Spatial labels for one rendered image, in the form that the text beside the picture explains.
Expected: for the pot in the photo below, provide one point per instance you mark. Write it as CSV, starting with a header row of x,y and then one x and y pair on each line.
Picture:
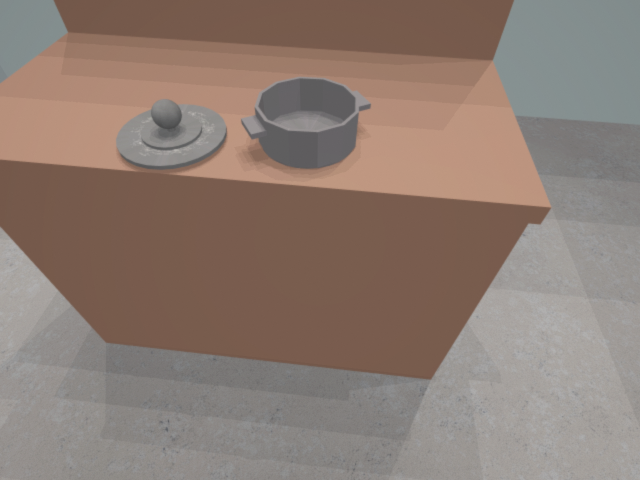
x,y
306,122

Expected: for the knob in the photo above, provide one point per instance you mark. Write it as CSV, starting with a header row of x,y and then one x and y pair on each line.
x,y
166,114

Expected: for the table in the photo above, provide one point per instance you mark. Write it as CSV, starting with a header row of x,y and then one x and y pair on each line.
x,y
372,264

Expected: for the lid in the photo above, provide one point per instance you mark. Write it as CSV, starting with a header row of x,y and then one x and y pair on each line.
x,y
200,133

